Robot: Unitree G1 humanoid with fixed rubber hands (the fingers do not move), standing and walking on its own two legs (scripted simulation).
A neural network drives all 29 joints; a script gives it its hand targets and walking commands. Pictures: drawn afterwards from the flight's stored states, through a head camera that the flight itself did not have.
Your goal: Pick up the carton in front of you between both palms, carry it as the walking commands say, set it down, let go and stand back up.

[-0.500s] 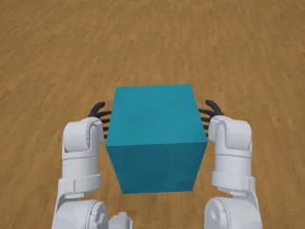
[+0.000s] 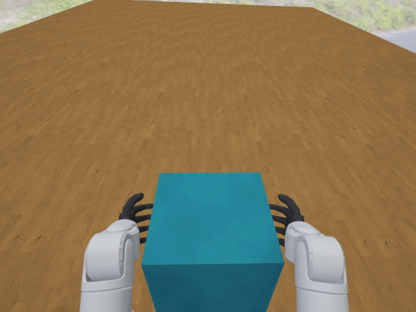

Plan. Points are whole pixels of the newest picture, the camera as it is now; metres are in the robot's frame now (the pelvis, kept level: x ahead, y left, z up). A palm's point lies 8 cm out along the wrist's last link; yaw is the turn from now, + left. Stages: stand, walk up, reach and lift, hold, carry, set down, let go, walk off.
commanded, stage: carry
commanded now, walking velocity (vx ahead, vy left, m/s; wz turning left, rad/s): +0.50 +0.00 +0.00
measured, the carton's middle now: (210, 249) +0.27 -0.01 +0.00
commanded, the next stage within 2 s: none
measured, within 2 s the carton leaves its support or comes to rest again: neither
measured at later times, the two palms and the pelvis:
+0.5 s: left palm (157, 141) +0.53 +0.13 +0.10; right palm (266, 138) +0.56 -0.16 +0.10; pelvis +0.28 -0.03 +0.00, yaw +3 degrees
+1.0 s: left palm (171, 92) +0.85 +0.13 +0.09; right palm (251, 94) +0.86 -0.17 +0.09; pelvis +0.60 -0.02 -0.01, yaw +1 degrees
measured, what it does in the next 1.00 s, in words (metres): walks ahead: right foot, then left foot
